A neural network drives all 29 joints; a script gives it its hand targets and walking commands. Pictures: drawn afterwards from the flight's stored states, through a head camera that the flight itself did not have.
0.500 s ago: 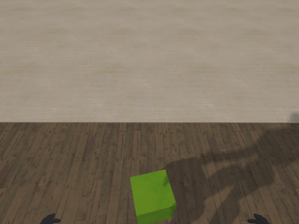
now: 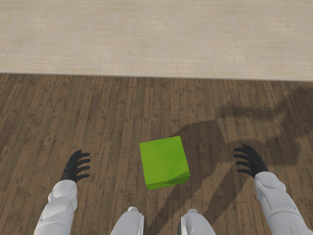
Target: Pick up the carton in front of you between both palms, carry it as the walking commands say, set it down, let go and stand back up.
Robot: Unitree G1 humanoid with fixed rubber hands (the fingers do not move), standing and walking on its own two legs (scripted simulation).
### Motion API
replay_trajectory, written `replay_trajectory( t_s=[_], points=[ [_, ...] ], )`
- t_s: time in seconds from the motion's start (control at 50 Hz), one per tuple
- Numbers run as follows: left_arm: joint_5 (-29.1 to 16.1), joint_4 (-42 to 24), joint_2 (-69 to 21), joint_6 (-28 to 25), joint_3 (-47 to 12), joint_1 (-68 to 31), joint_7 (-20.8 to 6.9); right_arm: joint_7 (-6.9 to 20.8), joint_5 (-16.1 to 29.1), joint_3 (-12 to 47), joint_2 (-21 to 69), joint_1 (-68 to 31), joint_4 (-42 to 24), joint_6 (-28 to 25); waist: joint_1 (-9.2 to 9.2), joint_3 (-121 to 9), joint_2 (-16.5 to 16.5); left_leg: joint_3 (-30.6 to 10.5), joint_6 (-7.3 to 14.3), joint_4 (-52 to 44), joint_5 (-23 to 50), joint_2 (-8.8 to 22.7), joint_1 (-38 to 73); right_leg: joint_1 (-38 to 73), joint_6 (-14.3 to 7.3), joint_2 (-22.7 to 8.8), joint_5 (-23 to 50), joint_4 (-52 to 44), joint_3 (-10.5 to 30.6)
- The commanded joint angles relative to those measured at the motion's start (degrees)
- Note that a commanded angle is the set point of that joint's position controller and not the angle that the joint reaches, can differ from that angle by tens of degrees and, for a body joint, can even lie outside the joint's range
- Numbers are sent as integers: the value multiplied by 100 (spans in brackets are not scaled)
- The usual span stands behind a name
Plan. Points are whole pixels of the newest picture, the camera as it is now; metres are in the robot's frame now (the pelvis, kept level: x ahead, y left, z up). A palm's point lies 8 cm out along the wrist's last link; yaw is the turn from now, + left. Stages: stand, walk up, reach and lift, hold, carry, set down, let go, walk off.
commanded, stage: reach and lift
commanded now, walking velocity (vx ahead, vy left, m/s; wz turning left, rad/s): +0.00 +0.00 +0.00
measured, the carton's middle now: (163, 164) +0.42 +0.00 -0.59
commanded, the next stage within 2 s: none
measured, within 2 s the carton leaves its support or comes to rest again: neither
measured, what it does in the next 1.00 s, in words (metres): lowers itself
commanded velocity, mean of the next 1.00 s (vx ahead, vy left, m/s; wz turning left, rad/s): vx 0.00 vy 0.00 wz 0.00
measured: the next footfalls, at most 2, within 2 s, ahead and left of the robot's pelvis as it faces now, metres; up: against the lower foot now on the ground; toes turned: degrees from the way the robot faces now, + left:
none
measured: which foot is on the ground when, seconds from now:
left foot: down 0.00-1.00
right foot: down 0.00-1.00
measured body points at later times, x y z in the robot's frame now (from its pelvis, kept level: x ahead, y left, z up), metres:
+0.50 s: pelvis -0.08 -0.01 -0.07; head +0.21 -0.02 +0.27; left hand +0.40 +0.20 -0.16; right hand +0.48 -0.19 -0.16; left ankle +0.02 +0.13 -0.68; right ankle +0.01 -0.11 -0.68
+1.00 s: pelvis -0.07 -0.01 -0.22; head +0.27 -0.03 +0.07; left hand +0.39 +0.20 -0.38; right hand +0.47 -0.18 -0.39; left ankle +0.02 +0.13 -0.68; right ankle +0.01 -0.11 -0.68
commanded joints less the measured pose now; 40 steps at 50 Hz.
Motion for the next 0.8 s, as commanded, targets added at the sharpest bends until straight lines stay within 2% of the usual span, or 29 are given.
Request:
replay_trajectory(
  t_s=[0.0,0.1,0.16,0.28,0.38,0.46,0.6,0.68,0.78],
  points=[
    [-156,-354,556,-180,227,-753,142,-49,130,-153,-727,-1035,-188,-145,58,-3080,-192,25,-183,-47,3302,-300,45,1236,144,268,3699,78,288],
    [-263,-389,453,-186,386,-1876,312,-64,186,-178,-867,-2502,4,-128,122,-4033,-353,150,-202,180,2766,-313,-904,961,126,247,3390,343,363],
    [-308,-356,386,-82,504,-2600,417,-30,160,-207,-989,-3427,238,-32,170,-4325,-392,214,-213,196,2271,-312,-1216,542,99,259,2676,288,314],
    [-290,-88,124,209,775,-4329,607,119,108,-232,-1185,-5456,970,188,346,-4414,-449,319,-198,186,786,-257,-1734,-560,40,277,804,182,190],
    [-101,123,-56,387,1142,-5525,738,213,-48,-322,-1397,-6865,1568,314,491,-4966,-578,422,-234,413,430,-280,-1963,-943,27,334,331,354,148],
    [178,63,-217,412,1492,-5695,774,241,-365,-492,-1441,-7236,1779,342,532,-5633,-692,542,-297,516,750,-344,-2008,-787,35,386,697,435,104],
    [601,14,-504,-8,1872,-5418,550,149,-780,-786,-871,-7067,1649,61,496,-5809,-865,588,-327,930,1716,-450,-3099,-791,58,390,2281,912,309],
    [665,296,-571,-287,1942,-5115,448,2,-820,-828,-531,-6640,1657,-122,435,-5684,-881,570,-351,1533,1947,-456,-4140,-1375,102,342,2988,1588,434],
    [479,627,-483,-562,1822,-4935,459,-228,-615,-675,-448,-6278,1600,-316,348,-5797,-792,530,-379,2487,2128,-453,-4961,-2512,112,334,3214,2572,423]
  ],
)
